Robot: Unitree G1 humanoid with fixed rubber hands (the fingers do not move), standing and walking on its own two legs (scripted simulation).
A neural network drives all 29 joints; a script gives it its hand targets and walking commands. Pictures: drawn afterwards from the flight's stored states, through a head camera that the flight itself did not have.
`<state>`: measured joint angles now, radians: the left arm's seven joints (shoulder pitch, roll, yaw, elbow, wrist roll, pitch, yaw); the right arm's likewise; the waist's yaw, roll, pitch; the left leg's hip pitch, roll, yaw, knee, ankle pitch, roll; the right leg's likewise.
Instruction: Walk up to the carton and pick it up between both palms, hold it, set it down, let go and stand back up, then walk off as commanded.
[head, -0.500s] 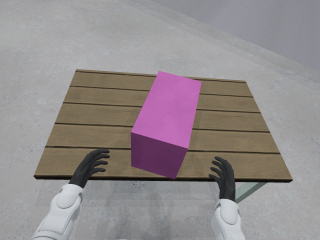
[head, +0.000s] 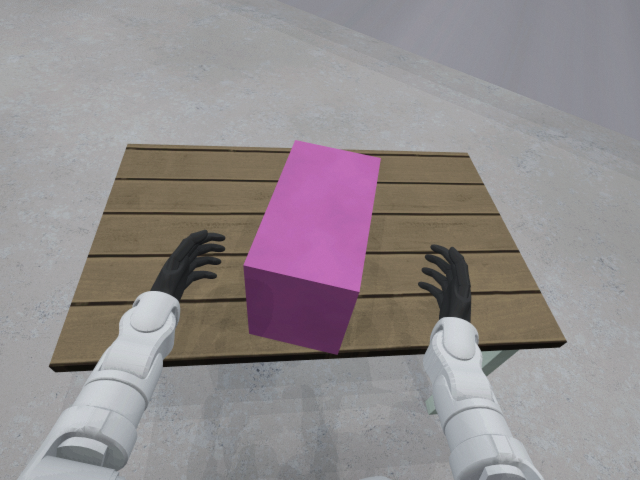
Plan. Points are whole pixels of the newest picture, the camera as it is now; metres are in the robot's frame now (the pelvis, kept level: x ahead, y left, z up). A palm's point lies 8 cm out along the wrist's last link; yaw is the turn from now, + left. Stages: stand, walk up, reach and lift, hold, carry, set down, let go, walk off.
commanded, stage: reach and lift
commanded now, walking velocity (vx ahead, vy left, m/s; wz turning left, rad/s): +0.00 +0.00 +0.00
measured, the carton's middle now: (315, 244) +0.49 -0.05 -0.07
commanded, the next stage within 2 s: none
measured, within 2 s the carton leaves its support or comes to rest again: neither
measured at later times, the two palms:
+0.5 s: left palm (204, 233) +0.42 +0.12 +0.06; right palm (459, 273) +0.34 -0.22 +0.06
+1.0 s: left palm (219, 203) +0.47 +0.10 +0.07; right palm (451, 242) +0.39 -0.22 +0.07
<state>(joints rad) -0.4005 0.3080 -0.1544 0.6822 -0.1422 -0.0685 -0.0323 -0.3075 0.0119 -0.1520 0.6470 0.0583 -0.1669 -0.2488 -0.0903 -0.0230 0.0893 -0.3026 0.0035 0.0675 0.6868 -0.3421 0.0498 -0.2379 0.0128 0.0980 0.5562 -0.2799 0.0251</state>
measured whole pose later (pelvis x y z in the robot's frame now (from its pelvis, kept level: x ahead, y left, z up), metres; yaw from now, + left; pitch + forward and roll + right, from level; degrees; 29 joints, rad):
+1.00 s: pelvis +0.02 +0.00 +0.00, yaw -1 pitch +8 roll -3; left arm -0.88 0.26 -0.20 1.23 -0.17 -0.13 0.04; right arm -0.78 -0.04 -0.21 1.12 0.10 -0.12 -0.22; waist -0.18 -0.01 -0.07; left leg -0.48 0.01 0.07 0.68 -0.34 0.05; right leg -0.42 0.01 0.10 0.55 -0.27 0.05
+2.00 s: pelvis +0.02 -0.02 -0.01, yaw -1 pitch +26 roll -2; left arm -0.99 0.17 0.24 1.45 0.16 -0.36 0.04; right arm -0.84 0.14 -0.66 1.38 -0.31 -0.54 -0.19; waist -0.16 -0.01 -0.19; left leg -0.86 0.01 0.07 0.68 -0.28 0.05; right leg -0.81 0.02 0.09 0.59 -0.23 0.06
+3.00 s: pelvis +0.01 -0.02 -0.01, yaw -1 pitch +25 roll -2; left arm -1.00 0.11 0.49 1.45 0.39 -0.37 0.08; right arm -0.87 0.17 -0.88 1.38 -0.53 -0.57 -0.22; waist -0.15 -0.01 -0.16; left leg -0.86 0.01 0.07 0.68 -0.27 0.05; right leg -0.81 0.02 0.09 0.59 -0.23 0.06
